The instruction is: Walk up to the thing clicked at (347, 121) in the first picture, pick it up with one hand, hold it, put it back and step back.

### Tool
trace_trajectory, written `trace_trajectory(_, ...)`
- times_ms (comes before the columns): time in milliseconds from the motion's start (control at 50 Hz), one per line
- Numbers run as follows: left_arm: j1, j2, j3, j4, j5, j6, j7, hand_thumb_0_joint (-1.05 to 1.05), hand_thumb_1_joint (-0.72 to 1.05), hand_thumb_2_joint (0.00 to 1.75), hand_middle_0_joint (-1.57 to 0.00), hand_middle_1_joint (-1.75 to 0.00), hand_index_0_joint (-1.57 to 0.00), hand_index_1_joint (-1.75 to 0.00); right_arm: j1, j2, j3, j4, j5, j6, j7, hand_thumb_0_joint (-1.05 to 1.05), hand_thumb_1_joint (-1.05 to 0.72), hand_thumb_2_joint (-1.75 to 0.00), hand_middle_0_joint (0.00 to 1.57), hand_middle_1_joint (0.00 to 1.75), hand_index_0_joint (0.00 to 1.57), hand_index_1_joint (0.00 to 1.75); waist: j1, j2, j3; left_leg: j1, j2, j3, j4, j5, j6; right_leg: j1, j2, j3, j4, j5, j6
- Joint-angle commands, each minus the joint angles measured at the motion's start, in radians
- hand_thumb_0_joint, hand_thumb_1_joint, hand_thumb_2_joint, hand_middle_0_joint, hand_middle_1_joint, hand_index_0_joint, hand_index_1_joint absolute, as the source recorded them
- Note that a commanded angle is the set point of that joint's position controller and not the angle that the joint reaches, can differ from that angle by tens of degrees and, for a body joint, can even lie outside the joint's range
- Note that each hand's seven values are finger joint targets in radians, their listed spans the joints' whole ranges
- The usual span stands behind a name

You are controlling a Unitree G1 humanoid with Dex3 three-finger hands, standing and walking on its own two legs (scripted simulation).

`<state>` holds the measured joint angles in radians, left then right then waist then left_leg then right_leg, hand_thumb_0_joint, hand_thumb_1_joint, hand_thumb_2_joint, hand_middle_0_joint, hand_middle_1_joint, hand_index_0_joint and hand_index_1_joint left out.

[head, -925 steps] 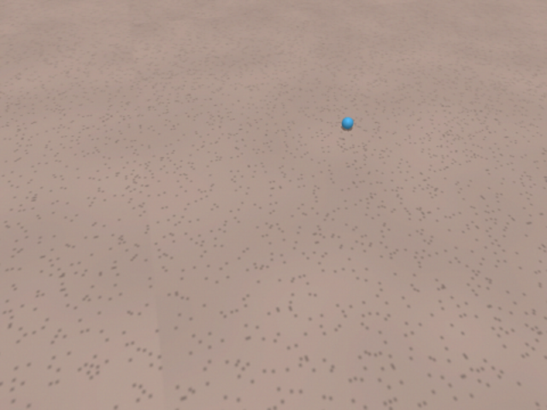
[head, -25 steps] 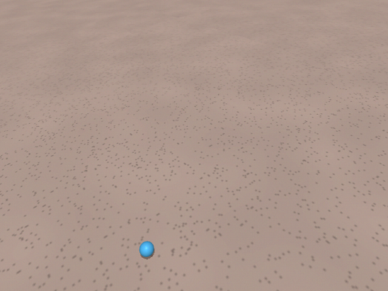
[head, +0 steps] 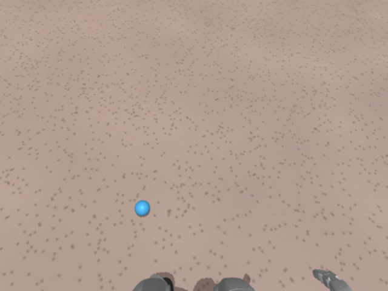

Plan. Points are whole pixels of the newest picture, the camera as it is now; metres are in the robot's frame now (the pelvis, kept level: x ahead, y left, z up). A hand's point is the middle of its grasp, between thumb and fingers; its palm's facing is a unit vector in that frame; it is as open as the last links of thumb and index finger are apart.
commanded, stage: walk up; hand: left
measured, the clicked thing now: (142, 208) +0.52 +0.21 -0.72
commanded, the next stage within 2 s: stand in 0.26 s
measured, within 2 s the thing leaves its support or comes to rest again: neither
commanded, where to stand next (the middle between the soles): +0.13 +0.00 m, yaw -4 degrees
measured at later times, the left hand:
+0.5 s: hand out of the picture +0.06 +0.27 -0.14, palm faces -0.04 -0.92 -0.38, open 7.4 cm
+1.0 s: hand out of the picture +0.05 +0.30 -0.13, palm faces -0.06 -0.93 -0.37, open 7.4 cm
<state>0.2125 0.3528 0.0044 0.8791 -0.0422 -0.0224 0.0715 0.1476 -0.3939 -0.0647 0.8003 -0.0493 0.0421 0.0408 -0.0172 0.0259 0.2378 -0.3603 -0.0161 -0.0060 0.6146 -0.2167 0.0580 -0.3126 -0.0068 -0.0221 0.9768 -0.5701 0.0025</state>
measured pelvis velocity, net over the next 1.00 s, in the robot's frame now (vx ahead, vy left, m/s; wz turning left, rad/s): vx -0.02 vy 0.04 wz -0.05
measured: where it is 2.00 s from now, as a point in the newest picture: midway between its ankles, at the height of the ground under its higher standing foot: outside the picture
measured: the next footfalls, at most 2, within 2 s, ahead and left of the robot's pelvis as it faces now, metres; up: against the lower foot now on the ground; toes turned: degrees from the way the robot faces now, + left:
right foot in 0.24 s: +0.04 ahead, -0.09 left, +0.00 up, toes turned -4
left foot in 0.50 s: +0.03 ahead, +0.17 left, +0.00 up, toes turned -6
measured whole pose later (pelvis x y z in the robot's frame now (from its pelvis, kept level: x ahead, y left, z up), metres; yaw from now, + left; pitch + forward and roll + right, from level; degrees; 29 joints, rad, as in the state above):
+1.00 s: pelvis -0.02 +0.04 +0.02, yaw -3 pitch -3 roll +0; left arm 0.13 0.37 0.01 1.14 0.01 -0.02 -0.02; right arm 0.11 -0.35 0.00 1.12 -0.01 -0.01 0.01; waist 0.01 0.02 0.05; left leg -0.13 0.00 -0.05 0.36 -0.19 -0.02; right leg -0.17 -0.02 -0.02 0.39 -0.16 0.00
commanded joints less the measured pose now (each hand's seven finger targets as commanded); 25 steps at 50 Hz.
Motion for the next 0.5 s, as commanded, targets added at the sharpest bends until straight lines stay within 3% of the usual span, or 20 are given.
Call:
trace_trajectory(0, 0.196, 0.282, 0.085, -0.012, -0.008, -0.007, 0.048, 0.00, 0.90, 0.90, -0.20, -0.30, -0.20, -0.30, 0.002, -0.214, -0.073, -0.119, -0.005, 0.031, -0.020, 0.00, -0.90, -0.90, 0.20, 0.30, 0.20, 0.30, -0.016, 0.172, -0.320, 0.238, 0.225, -0.146, -0.094, 0.747, 0.200, -0.116, 0.010, 0.055, 0.168, -0.013, -0.020)
trace_trajectory(40, 0.190, 0.265, 0.085, -0.005, -0.016, -0.001, 0.053, 0.00, 0.90, 0.90, -0.20, -0.30, -0.20, -0.30, -0.035, -0.205, -0.073, -0.138, 0.000, 0.040, -0.021, 0.00, -0.90, -0.90, 0.20, 0.30, 0.20, 0.30, -0.009, 0.150, -0.299, 0.209, 0.222, -0.125, -0.073, 0.813, 0.200, -0.114, -0.001, 0.009, 0.087, 0.068, -0.003)
trace_trajectory(100, 0.152, 0.212, 0.079, -0.022, -0.002, -0.006, 0.043, 0.00, 0.90, 0.90, -0.20, -0.30, -0.20, -0.30, -0.028, -0.179, -0.070, -0.139, 0.019, 0.039, -0.025, 0.00, -0.90, -0.90, 0.20, 0.30, 0.20, 0.30, -0.025, 0.115, -0.350, 0.292, 0.231, -0.141, -0.011, 0.793, 0.217, -0.108, 0.006, -0.030, -0.050, 0.141, 0.021)
trace_trajectory(160, 0.128, 0.210, 0.091, -0.046, 0.035, 0.000, 0.016, 0.00, 0.90, 0.90, -0.20, -0.30, -0.20, -0.30, -0.053, -0.207, -0.073, -0.134, 0.045, 0.038, -0.039, 0.00, -0.90, -0.90, 0.20, 0.30, 0.20, 0.30, 0.003, 0.069, -0.352, 0.154, 0.244, -0.174, -0.003, 0.533, 0.184, 0.002, 0.008, -0.016, -0.174, 0.218, -0.007)
trace_trajectory(200, 0.157, 0.205, 0.101, -0.037, 0.058, 0.012, -0.004, 0.00, 0.90, 0.90, -0.20, -0.30, -0.20, -0.30, -0.096, -0.218, -0.068, -0.129, 0.061, 0.035, -0.044, 0.00, -0.90, -0.90, 0.20, 0.30, 0.20, 0.30, 0.048, 0.043, -0.327, 0.033, 0.261, -0.211, -0.001, 0.329, 0.143, 0.094, 0.006, -0.004, -0.308, 0.308, -0.040)
trace_trajectory(220, 0.145, 0.229, 0.110, -0.044, 0.074, 0.017, -0.013, 0.00, 0.90, 0.90, -0.20, -0.30, -0.20, -0.30, -0.099, -0.198, -0.060, -0.127, 0.070, 0.033, -0.045, 0.00, -0.90, -0.90, 0.20, 0.30, 0.20, 0.30, 0.055, 0.001, -0.303, -0.047, 0.252, -0.229, 0.027, 0.202, 0.110, 0.111, -0.017, 0.042, -0.300, 0.327, -0.083)
trace_trajectory(240, 0.123, 0.166, 0.060, -0.015, 0.101, -0.002, -0.030, 0.00, 0.90, 0.90, -0.20, -0.30, -0.20, -0.30, -0.071, -0.113, -0.015, -0.099, 0.032, 0.004, -0.049, 0.00, -0.90, -0.90, 0.20, 0.30, 0.20, 0.30, 0.023, -0.182, -0.362, -0.119, 0.172, -0.202, -0.011, -0.263, 0.051, 0.231, -0.152, 0.246, -0.617, 0.052, -0.075)
trace_trajectory(260, 0.066, 0.279, 0.085, -0.026, 0.092, -0.015, -0.046, 0.00, 0.90, 0.90, -0.20, -0.30, -0.20, -0.30, -0.077, -0.113, -0.018, -0.091, 0.035, -0.002, -0.049, 0.00, -0.90, -0.90, 0.20, 0.30, 0.20, 0.30, 0.042, -0.329, -0.292, -0.071, -0.040, -0.070, 0.190, -0.388, -0.005, 0.003, -0.348, 0.528, -0.762, -0.122, -0.191)
trace_trajectory(280, -0.039, 0.353, 0.108, -0.044, 0.100, -0.025, -0.047, 0.00, 0.90, 0.90, -0.20, -0.30, -0.20, -0.30, -0.074, -0.167, -0.027, -0.061, 0.024, -0.009, -0.054, 0.00, -0.90, -0.90, 0.20, 0.30, 0.20, 0.30, 0.051, -0.329, -0.233, -0.037, -0.026, -0.176, 0.339, -0.415, 0.002, -0.117, -0.390, 0.616, -0.807, -0.242, -0.263)
trace_trajectory(300, -0.131, 0.312, 0.096, -0.057, 0.096, -0.031, -0.047, 0.00, 0.90, 0.90, -0.20, -0.30, -0.20, -0.30, -0.068, -0.210, -0.038, -0.025, 0.021, -0.021, -0.046, 0.00, -0.90, -0.90, 0.20, 0.30, 0.20, 0.30, 0.008, -0.289, -0.171, 0.043, 0.020, -0.186, 0.352, -0.359, -0.002, -0.206, -0.360, 0.576, -0.795, -0.230, -0.251)
trace_trajectory(320, -0.123, 0.265, 0.087, -0.067, 0.092, -0.035, -0.049, 0.00, 0.90, 0.90, -0.20, -0.30, -0.20, -0.30, -0.057, -0.224, -0.050, -0.006, 0.025, -0.033, -0.033, 0.00, -0.90, -0.90, 0.20, 0.30, 0.20, 0.30, 0.002, -0.187, -0.139, 0.065, 0.005, -0.175, 0.292, -0.325, -0.013, -0.159, -0.274, 0.444, -0.771, -0.113, -0.189)
trace_trajectory(340, -0.131, 0.243, 0.076, -0.060, 0.080, -0.040, -0.042, 0.00, 0.90, 0.90, -0.20, -0.30, -0.20, -0.30, -0.041, -0.194, -0.048, 0.021, 0.028, -0.042, -0.030, 0.00, -0.90, -0.90, 0.20, 0.30, 0.20, 0.30, -0.002, -0.175, -0.159, 0.027, -0.004, -0.161, 0.221, -0.279, -0.010, -0.038, -0.235, 0.331, -0.708, 0.095, -0.163)
trace_trajectory(360, -0.129, 0.224, 0.066, -0.054, 0.072, -0.044, -0.040, 0.00, 0.90, 0.90, -0.20, -0.30, -0.20, -0.30, -0.041, -0.173, -0.039, 0.031, 0.034, -0.053, -0.030, 0.00, -0.90, -0.90, 0.20, 0.30, 0.20, 0.30, -0.003, -0.155, -0.199, 0.003, 0.000, -0.132, 0.119, -0.228, -0.026, 0.095, -0.196, 0.238, -0.651, 0.337, -0.128)
trace_trajectory(380, -0.119, 0.236, 0.071, -0.032, 0.063, -0.050, -0.043, 0.00, 0.90, 0.90, -0.20, -0.30, -0.20, -0.30, -0.055, -0.155, -0.029, 0.038, 0.036, -0.061, -0.034, 0.00, -0.90, -0.90, 0.20, 0.30, 0.20, 0.30, -0.001, -0.144, -0.230, 0.034, 0.006, -0.091, 0.045, -0.187, -0.040, 0.157, -0.189, 0.201, -0.609, 0.529, -0.118)
trace_trajectory(400, -0.082, 0.246, 0.075, -0.015, 0.063, -0.049, -0.043, 0.00, 0.90, 0.90, -0.20, -0.30, -0.20, -0.30, -0.074, -0.140, -0.022, 0.043, 0.035, -0.064, -0.035, 0.00, -0.90, -0.90, 0.20, 0.30, 0.20, 0.30, 0.018, -0.129, -0.245, 0.043, 0.001, -0.071, -0.030, -0.208, -0.049, 0.225, -0.178, 0.183, -0.575, 0.640, -0.113)
trace_trajectory(420, -0.049, 0.264, 0.084, 0.009, 0.056, -0.039, -0.045, 0.00, 0.90, 0.90, -0.20, -0.30, -0.20, -0.30, -0.078, -0.124, -0.018, 0.054, 0.037, -0.068, -0.038, 0.00, -0.90, -0.90, 0.20, 0.30, 0.20, 0.30, 0.025, -0.129, -0.255, 0.076, 0.010, -0.050, -0.165, -0.147, -0.056, 0.269, -0.169, 0.163, -0.521, 0.719, -0.105)
trace_trajectory(440, -0.033, 0.259, 0.086, 0.021, 0.050, -0.035, -0.045, 0.00, 0.90, 0.90, -0.20, -0.30, -0.20, -0.30, -0.049, -0.123, -0.019, 0.074, 0.035, -0.074, -0.042, 0.00, -0.90, -0.90, 0.20, 0.30, 0.20, 0.30, 0.021, -0.117, -0.290, 0.148, 0.033, -0.072, -0.259, 0.040, -0.056, 0.284, -0.162, 0.136, -0.475, 0.826, -0.079)
trace_trajectory(460, -0.018, 0.239, 0.082, 0.029, 0.041, -0.032, -0.044, 0.00, 0.90, 0.90, -0.20, -0.30, -0.20, -0.30, -0.037, -0.140, -0.021, 0.093, 0.030, -0.077, -0.046, 0.00, -0.90, -0.90, 0.20, 0.30, 0.20, 0.30, 0.032, -0.095, -0.330, 0.239, 0.061, -0.115, -0.243, 0.248, -0.052, 0.257, -0.150, 0.115, -0.447, 0.870, -0.055)
trace_trajectory(480, -0.006, 0.219, 0.073, 0.032, 0.036, -0.031, -0.044, 0.00, 0.90, 0.90, -0.20, -0.30, -0.20, -0.30, -0.035, -0.161, -0.023, 0.108, 0.030, -0.077, -0.049, 0.00, -0.90, -0.90, 0.20, 0.30, 0.20, 0.30, 0.043, -0.060, -0.361, 0.302, 0.095, -0.157, -0.194, 0.401, -0.044, 0.209, -0.128, 0.097, -0.455, 0.814, -0.035)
